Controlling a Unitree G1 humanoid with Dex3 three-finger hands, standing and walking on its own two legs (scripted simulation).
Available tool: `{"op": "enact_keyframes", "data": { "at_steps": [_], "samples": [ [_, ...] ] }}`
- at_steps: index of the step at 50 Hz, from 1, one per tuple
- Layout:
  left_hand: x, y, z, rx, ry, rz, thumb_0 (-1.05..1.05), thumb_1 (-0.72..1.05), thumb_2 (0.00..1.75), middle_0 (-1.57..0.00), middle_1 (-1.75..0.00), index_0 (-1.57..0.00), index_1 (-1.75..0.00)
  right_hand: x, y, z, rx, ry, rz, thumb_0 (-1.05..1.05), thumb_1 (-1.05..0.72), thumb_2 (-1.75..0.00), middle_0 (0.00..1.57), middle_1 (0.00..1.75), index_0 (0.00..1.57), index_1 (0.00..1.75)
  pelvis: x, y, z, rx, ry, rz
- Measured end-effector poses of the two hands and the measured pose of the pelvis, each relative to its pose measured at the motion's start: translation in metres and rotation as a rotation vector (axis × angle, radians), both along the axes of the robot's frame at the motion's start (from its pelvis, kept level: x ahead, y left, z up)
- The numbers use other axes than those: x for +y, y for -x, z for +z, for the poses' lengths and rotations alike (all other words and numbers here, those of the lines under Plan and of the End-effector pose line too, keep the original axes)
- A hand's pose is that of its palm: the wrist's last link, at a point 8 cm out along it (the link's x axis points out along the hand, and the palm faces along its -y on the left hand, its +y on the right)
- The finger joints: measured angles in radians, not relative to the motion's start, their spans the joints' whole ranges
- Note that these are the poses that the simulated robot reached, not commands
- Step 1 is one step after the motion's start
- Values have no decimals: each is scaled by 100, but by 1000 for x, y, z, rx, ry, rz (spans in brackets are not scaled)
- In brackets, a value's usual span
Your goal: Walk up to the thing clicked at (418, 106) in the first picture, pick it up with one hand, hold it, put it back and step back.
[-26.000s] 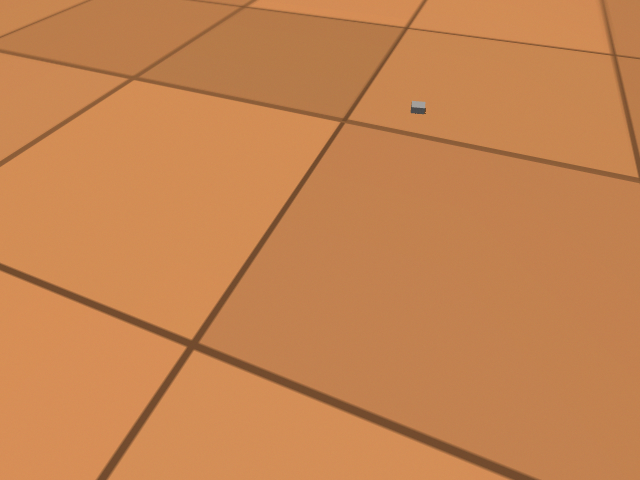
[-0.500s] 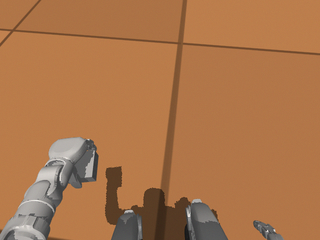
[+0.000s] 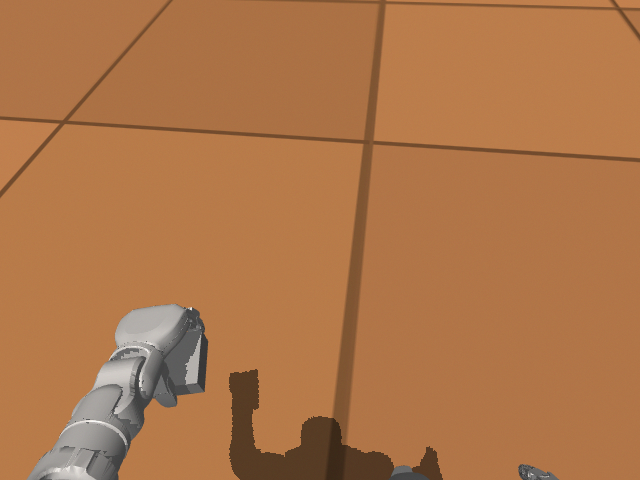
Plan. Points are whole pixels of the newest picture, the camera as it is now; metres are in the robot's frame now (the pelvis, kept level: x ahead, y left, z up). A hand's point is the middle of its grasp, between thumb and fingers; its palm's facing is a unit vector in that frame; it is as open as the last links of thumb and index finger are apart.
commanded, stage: hold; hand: left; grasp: from above
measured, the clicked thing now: (176, 363) +0.33 +0.22 -0.10
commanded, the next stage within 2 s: crouch in 1.98 s
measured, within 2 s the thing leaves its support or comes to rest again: neither
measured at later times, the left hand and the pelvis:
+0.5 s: hand (152, 342) +0.33 +0.23 -0.02, palm faces -0.47 -0.03 -0.88, open 10.6 cm; pelvis +0.02 +0.00 +0.02, yaw +0 degrees
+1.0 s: hand (156, 357) +0.30 +0.21 +0.00, palm faces -0.46 -0.02 -0.89, open 10.6 cm; pelvis +0.01 -0.01 +0.03, yaw +0 degrees
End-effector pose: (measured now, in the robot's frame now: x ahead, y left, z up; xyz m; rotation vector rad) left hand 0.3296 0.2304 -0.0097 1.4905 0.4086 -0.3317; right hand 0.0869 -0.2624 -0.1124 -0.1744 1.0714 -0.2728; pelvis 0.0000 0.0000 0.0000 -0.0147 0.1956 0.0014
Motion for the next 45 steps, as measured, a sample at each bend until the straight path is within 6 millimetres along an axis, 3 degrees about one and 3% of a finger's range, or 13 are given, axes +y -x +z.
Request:
{"op": "enact_keyframes", "data": {
  "at_steps": [19, 45],
  "samples": [
    [6, -8, 37, 8, -11, -36, 0, -4, 30, -78, -30, -78, -33, 13, -43, 23, -51, -26, 27, 1, -90, -90, 20, 30, 21, 30, 6, -22, 21, -53, -1, -5],
    [-12, 17, 63, 1, -5, -62, 0, -6, 37, -77, -30, -77, -33, 2, -53, 38, -114, -31, 49, 1, -90, -90, 20, 30, 20, 30, -6, -11, 31, -124, -20, -9]
  ]
}}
